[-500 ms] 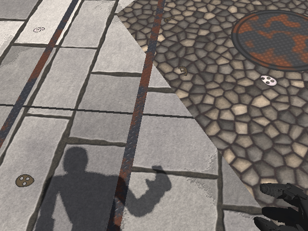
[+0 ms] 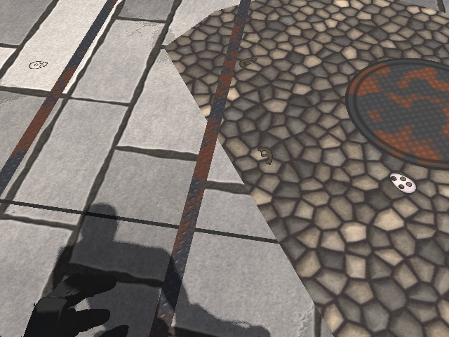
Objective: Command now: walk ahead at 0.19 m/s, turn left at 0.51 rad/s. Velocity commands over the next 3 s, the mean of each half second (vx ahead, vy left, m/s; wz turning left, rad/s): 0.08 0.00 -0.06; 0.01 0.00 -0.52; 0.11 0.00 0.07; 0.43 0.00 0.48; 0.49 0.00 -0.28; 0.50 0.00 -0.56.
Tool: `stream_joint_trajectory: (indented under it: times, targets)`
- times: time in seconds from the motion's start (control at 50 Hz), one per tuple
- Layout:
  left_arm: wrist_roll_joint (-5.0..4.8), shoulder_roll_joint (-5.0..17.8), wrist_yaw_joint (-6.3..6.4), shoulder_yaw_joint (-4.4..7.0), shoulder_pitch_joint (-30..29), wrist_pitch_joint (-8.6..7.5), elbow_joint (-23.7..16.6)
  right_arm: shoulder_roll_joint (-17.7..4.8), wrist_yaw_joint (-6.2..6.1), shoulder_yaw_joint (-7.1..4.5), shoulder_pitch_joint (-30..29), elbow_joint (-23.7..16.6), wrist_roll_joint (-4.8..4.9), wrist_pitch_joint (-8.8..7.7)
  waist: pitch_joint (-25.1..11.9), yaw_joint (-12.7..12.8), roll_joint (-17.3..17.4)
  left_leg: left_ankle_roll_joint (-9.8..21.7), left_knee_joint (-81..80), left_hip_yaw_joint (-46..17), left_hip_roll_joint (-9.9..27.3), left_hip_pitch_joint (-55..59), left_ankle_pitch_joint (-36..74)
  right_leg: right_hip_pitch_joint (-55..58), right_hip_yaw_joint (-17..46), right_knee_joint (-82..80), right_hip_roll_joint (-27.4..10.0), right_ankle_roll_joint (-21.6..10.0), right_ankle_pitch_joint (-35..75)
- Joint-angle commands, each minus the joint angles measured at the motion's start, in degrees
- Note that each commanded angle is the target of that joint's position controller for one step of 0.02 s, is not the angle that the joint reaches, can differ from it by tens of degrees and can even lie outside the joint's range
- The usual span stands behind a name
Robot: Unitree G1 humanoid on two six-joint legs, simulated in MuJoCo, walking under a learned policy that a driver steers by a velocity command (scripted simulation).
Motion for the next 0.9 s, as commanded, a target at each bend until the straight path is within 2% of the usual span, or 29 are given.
stream_joint_trajectory:
  times: [0.02,0.04,0.06,0.08,0.1,0.14,0.18,0.22,0.26,0.28,0.3,0.32,0.34,0.36,0.38,0.4,0.44,0.5,0.54,0.58,0.6,0.62,0.64,0.66,0.68,0.72,0.74,0.78,0.9]
  targets:
    - [-0.66,11.7,0.15,4.08,14.4,1.84,-1.0,-5.7,0.25,0.19,11.5,-4.6,0.36,-0.56,-26.5,4.8,-16.9,-3.1,33.8,1.8,3.1,-25.2,-11.5,42.7,32.8,-1.0,-29.7,-17.2,26.6]
    - [-0.93,7.7,0.43,3.17,11.8,2.55,-2.2,-8.5,-0.21,-0.96,5.1,-4.6,0.91,0.50,-19.0,6.4,-9.8,-4.7,36.9,3.8,5.2,-28.3,-5.9,36.9,25.8,-3.6,-24.8,-14.9,15.5]
    - [-0.81,5.9,0.45,2.30,9.1,3.14,-1.8,-8.6,-0.72,-1.13,0.2,-5.4,0.61,1.62,-13.9,6.8,-5.5,-5.4,36.0,5.5,6.1,-28.3,-2.0,30.1,19.9,-5.1,-20.7,-13.0,11.2]
    - [-0.47,5.1,0.15,1.64,7.2,3.39,-1.4,-7.7,-1.10,-1.13,-1.8,-5.9,0.03,2.68,-10.3,6.0,-4.8,-5.9,34.6,5.4,7.0,-26.1,-0.6,23.4,16.0,-6.5,-17.8,-12.7,11.4]
    - [0.04,5.3,-0.12,1.49,5.3,3.43,-0.5,-5.5,-1.06,-0.60,-1.6,-6.1,-0.29,3.30,-8.1,4.2,-5.7,-6.0,31.0,5.7,7.5,-21.3,0.8,16.7,12.6,-8.3,-15.5,-12.4,12.0]
    - [0.36,4.1,-0.84,1.09,2.8,2.83,0.9,-1.0,-0.84,0.87,0.1,-5.2,-1.27,3.24,-7.4,2.0,-7.2,-5.8,17.7,8.4,7.9,-11.9,3.0,9.9,5.9,-9.5,-11.2,-11.7,16.9]
    - [-0.53,5.4,-1.06,1.65,3.2,2.92,2.0,0.1,-0.53,1.63,-2.8,-5.5,-2.11,2.38,-8.7,3.3,-8.4,-5.7,6.7,10.0,7.6,-7.4,6.1,11.3,5.5,-8.6,-10.6,-12.7,22.0]
    - [-1.48,8.0,-0.96,2.47,5.1,3.60,2.8,-1.8,-0.34,1.26,-4.6,-5.7,-1.75,2.28,-10.2,4.2,-8.3,-5.3,-0.1,10.3,6.7,-4.4,11.2,13.4,8.1,-7.9,-11.7,-13.5,16.5]
    - [-2.40,9.7,-0.84,2.91,4.4,4.47,2.6,-3.1,-0.22,0.80,-5.5,-5.9,-1.55,2.58,-8.3,3.3,-7.5,-3.4,-8.4,11.3,5.4,0.1,17.6,10.4,10.4,-8.1,-11.1,-12.3,2.9]
    - [-2.77,9.2,-0.74,2.71,5.1,4.73,2.8,-3.9,-0.28,0.57,-6.6,-6.4,-1.93,2.64,-6.7,3.1,-7.0,-1.9,-12.0,10.9,5.6,2.5,19.5,7.5,11.4,-8.2,-9.8,-10.4,-4.2]
    - [-2.68,8.3,-0.76,2.41,6.4,4.71,3.1,-5.9,-0.56,0.15,-7.1,-7.5,-2.50,2.61,-6.0,3.1,-5.2,0.2,-13.4,7.9,9.2,5.9,21.3,3.7,11.8,-7.0,-8.6,-7.6,-10.8]
    - [-1.92,6.5,-0.96,1.87,7.4,4.49,2.6,-9.3,-1.10,-0.55,-6.3,-8.5,-3.09,2.75,-6.6,3.8,1.1,3.6,-14.2,2.3,16.5,9.0,24.2,-0.7,9.4,-2.0,-5.0,-4.6,-18.8]
    - [-2.73,5.0,-0.74,1.78,8.1,4.50,1.8,-11.1,-0.97,-1.51,-7.0,-6.9,-2.91,3.08,-5.6,5.3,12.9,8.2,-18.7,-1.6,20.9,2.9,17.9,-0.8,-0.7,4.5,1.2,-1.9,-22.5]
    - [-2.67,7.3,-0.34,2.53,8.1,4.68,2.5,-9.2,-0.84,-1.17,-9.8,-8.2,-2.94,2.76,-3.4,4.3,14.2,10.7,-22.2,-4.6,23.9,0.1,18.8,-0.7,-3.4,13.0,2.0,0.0,-23.8]
    - [-2.69,8.9,-0.11,3.51,8.0,5.07,2.4,-8.1,-1.09,-0.97,-11.0,-8.6,-3.05,2.23,-2.8,3.7,14.4,12.1,-21.9,-5.6,25.9,0.7,25.1,-3.2,-3.4,21.8,1.2,0.8,-27.5]
    - [-2.78,9.3,0.24,4.19,9.7,5.92,3.3,-7.1,-1.25,-0.64,-11.8,-9.0,-2.75,1.62,-3.0,4.1,12.0,12.8,-20.9,-4.2,26.3,1.4,33.7,-4.8,-2.4,29.6,0.8,2.1,-30.5]
    - [-2.69,7.2,0.51,4.05,12.4,7.31,3.5,-6.3,-1.24,-0.62,-14.6,-8.9,-1.32,0.86,-3.3,5.8,8.7,11.5,-18.6,0.6,25.3,3.8,42.1,-6.8,-1.3,32.3,-1.5,3.5,-28.6]
    - [-3.01,4.6,-0.30,2.93,10.5,7.86,1.8,-7.1,-1.11,-1.32,-16.4,-8.6,-1.10,1.80,-4.8,4.9,9.3,9.8,-16.9,7.2,22.5,3.5,44.2,-0.9,-5.4,22.8,-2.2,4.0,-23.4]
    - [-3.27,5.6,-1.27,3.15,9.5,7.93,0.2,-8.2,-1.19,-1.86,-15.2,-7.9,-0.81,2.46,-6.3,3.9,10.7,9.7,-15.6,7.8,23.3,4.9,43.8,2.4,-6.7,16.4,-2.0,3.3,-20.8]
    - [-3.12,6.5,-1.89,3.76,12.5,8.04,0.3,-8.7,-1.19,-2.08,-15.8,-7.4,0.22,2.55,-6.8,5.7,9.8,8.0,-12.3,9.3,23.3,3.6,40.4,8.1,-9.0,6.6,-0.5,1.3,-13.5]
    - [-2.69,7.0,-1.65,4.26,14.6,8.07,1.0,-7.9,-1.11,-1.92,-14.9,-6.8,0.65,2.26,-7.0,6.6,8.2,5.7,-8.9,11.2,21.9,1.0,35.5,13.0,-9.2,1.0,1.0,-0.2,-8.1]
    - [-2.23,10.0,-0.94,5.27,15.6,7.98,0.7,-5.9,-0.76,-1.54,-11.4,-5.6,-0.14,1.89,-6.9,6.1,0.2,1.2,0.0,15.9,18.3,-5.5,24.6,19.7,-2.3,-3.7,-1.9,-2.6,4.7]
    - [-1.84,18.6,0.12,7.08,16.2,7.87,-1.3,-1.8,-0.41,0.00,-12.0,-8.4,-3.54,1.64,-6.4,4.7,-19.7,-5.7,18.3,19.7,9.5,-23.2,-6.2,27.7,21.5,-5.2,-18.5,-12.0,28.3]
    - [0.36,16.9,-0.65,6.26,19.3,6.65,-1.7,-4.1,-0.84,-0.52,-18.8,-9.9,-2.58,1.19,-10.6,10.3,-14.7,-5.5,28.3,9.7,6.2,-26.8,-11.8,25.7,28.4,-7.4,-23.4,-20.8,27.4]
    - [0.51,15.3,-0.90,5.68,17.5,5.57,-1.6,-5.8,-1.05,-1.13,-19.8,-9.7,-1.21,1.32,-8.7,9.4,-8.8,-4.6,32.2,7.7,7.5,-28.1,-8.2,24.9,23.7,-7.4,-21.0,-19.6,23.2]
    - [-1.85,12.4,-0.09,4.92,12.1,5.31,-2.0,-6.3,-1.82,-1.64,-18.3,-7.8,-1.45,1.73,-6.6,7.0,-4.2,-4.2,29.9,6.8,9.2,-28.9,0.8,23.5,17.7,-6.7,-15.8,-14.0,15.6]
    - [-2.41,11.8,0.40,4.51,10.3,5.67,-2.3,-6.5,-1.95,-1.85,-17.3,-7.4,-1.62,1.82,-6.6,5.9,-4.8,-4.6,29.0,6.8,9.0,-26.6,3.9,21.5,15.9,-7.0,-14.0,-13.0,15.6]
    - [-2.06,11.2,1.09,4.18,9.9,6.27,-2.7,-5.3,-1.50,-1.67,-15.5,-6.6,-1.28,1.66,-7.7,5.1,-6.1,-5.4,27.9,7.5,7.4,-24.0,7.8,20.6,14.4,-7.5,-12.0,-12.7,14.8]
    - [-2.07,12.2,2.26,4.79,10.5,7.33,-3.2,-4.0,-1.01,-1.07,-17.8,-6.6,-1.12,1.12,-6.7,6.6,-7.2,-6.8,11.9,6.6,5.9,-21.5,10.3,20.5,18.2,-8.2,-10.6,-12.9,2.0]
Next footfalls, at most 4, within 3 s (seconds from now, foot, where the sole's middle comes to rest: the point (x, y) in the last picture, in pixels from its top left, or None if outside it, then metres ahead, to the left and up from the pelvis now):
0.30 left None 0.12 0.12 -0.76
0.62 right None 0.11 -0.14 -0.76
1.12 left None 0.18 0.07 -0.76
1.88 left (193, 334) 0.46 0.08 -0.76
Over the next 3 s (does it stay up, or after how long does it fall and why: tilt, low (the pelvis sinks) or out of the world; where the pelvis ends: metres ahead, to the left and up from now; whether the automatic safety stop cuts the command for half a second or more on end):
stays up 0.97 -0.02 0.01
